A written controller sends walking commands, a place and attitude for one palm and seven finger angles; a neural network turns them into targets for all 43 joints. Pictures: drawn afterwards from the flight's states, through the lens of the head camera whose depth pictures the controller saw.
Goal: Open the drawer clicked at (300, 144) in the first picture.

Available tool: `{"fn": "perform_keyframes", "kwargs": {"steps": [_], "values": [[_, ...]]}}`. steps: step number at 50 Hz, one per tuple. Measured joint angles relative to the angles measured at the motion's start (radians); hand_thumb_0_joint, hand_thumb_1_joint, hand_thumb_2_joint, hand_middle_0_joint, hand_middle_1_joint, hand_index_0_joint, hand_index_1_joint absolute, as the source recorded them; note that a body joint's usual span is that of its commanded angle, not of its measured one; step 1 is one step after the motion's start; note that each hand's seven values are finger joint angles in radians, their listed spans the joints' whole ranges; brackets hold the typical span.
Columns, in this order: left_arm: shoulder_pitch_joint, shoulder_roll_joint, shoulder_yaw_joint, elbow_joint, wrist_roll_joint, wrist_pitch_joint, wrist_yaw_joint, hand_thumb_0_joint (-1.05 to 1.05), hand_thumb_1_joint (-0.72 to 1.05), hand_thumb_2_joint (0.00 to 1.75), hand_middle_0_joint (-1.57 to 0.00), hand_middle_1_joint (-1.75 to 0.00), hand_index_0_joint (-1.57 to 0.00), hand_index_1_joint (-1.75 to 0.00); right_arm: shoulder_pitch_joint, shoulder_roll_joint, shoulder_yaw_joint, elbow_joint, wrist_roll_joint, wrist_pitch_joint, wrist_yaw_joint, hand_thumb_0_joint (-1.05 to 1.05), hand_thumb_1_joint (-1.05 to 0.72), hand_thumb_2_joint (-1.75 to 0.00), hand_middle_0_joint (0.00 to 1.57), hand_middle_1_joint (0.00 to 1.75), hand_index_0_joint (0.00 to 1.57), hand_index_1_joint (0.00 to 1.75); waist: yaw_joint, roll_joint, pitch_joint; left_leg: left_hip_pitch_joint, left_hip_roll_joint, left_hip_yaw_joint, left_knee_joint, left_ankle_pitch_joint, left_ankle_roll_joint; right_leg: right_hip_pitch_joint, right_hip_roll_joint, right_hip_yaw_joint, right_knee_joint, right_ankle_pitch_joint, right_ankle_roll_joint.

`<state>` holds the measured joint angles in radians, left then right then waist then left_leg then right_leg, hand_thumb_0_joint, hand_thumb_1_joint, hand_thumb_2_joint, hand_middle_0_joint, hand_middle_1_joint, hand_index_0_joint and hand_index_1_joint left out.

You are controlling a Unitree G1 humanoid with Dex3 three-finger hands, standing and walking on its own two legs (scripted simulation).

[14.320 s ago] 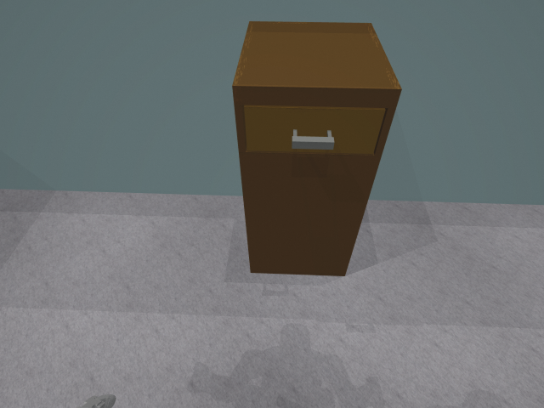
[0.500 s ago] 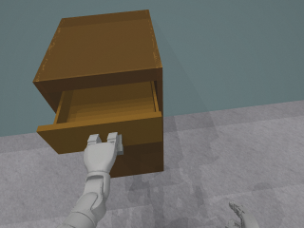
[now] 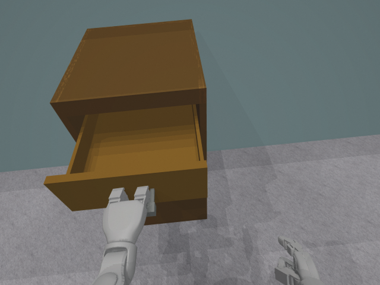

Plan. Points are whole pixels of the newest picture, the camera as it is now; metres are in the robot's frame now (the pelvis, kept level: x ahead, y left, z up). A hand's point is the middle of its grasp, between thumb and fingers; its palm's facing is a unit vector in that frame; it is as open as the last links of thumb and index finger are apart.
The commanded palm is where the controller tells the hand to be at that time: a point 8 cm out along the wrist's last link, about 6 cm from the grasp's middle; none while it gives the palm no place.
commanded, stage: pull the drawer open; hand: left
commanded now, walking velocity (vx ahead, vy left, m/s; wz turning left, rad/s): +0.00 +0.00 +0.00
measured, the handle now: (132, 202) +0.30 +0.17 -0.01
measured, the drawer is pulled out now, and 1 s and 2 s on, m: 0.21 0.30 0.29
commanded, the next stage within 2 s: open the thumb to release the handle in 0.98 s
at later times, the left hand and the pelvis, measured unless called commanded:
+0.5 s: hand (131, 254) +0.19 +0.15 -0.03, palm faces -0.02 -0.12 -0.99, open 5.5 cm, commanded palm +0.14 +0.15 +0.02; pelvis -0.01 +0.00 -0.01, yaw +0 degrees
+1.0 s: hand (130, 270) +0.16 +0.14 -0.03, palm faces -0.03 -0.16 -0.99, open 5.5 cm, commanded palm +0.11 +0.14 +0.02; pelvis -0.01 -0.01 -0.01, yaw -1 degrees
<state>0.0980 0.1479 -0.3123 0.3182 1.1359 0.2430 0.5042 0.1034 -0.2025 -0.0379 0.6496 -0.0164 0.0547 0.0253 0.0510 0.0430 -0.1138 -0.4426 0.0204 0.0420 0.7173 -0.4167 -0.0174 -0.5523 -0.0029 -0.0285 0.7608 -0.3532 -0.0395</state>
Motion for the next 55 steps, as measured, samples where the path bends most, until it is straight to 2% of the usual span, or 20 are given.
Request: {"fn": "perform_keyframes", "kwargs": {"steps": [15, 39, 50, 55], "values": [[0.169, 0.003, -0.010, -0.139, 0.012, -0.015, 0.007, 0.02, 0.71, 0.79, -0.35, -1.35, -0.46, -1.29, -0.003, 0.001, 0.003, -0.018, -0.009, -0.007, 0.019, 0.01, -0.90, -0.90, 0.20, 0.30, 0.20, 0.30, 0.004, 0.007, 0.001, 0.002, 0.005, 0.007, 0.024, -0.010, -0.004, -0.004, 0.005, 0.007, 0.028, -0.009, -0.005], [0.353, 0.000, -0.017, -0.272, 0.047, -0.069, 0.023, 0.02, 0.70, 0.78, -0.34, -1.35, -0.48, -1.26, -0.001, 0.005, 0.013, -0.039, -0.025, -0.040, 0.045, 0.02, -0.90, -0.90, 0.20, 0.30, 0.20, 0.30, 0.026, 0.008, 0.001, -0.016, 0.009, 0.005, 0.066, -0.020, -0.007, -0.022, 0.010, 0.007, 0.065, -0.015, -0.012], [0.408, -0.005, 0.012, -0.329, 0.048, -0.089, 0.010, 0.03, 0.70, 0.76, -0.33, -1.35, -0.49, -1.25, 0.012, 0.004, 0.015, -0.066, -0.032, -0.055, 0.068, 0.02, -0.90, -0.90, 0.20, 0.30, 0.20, 0.30, 0.013, 0.009, -0.013, -0.043, 0.016, 0.011, 0.095, -0.042, -0.008, -0.053, 0.017, 0.014, 0.094, -0.032, -0.013], [0.430, -0.001, 0.011, -0.348, 0.055, -0.100, 0.025, 0.02, 0.70, 0.77, -0.33, -1.35, -0.48, -1.25, 0.017, -0.003, 0.012, -0.066, -0.038, -0.059, 0.069, 0.02, -0.90, -0.90, 0.20, 0.30, 0.20, 0.30, 0.014, 0.012, -0.019, -0.062, 0.015, 0.011, 0.112, -0.054, -0.008, -0.072, 0.016, 0.015, 0.111, -0.045, -0.012]]}}
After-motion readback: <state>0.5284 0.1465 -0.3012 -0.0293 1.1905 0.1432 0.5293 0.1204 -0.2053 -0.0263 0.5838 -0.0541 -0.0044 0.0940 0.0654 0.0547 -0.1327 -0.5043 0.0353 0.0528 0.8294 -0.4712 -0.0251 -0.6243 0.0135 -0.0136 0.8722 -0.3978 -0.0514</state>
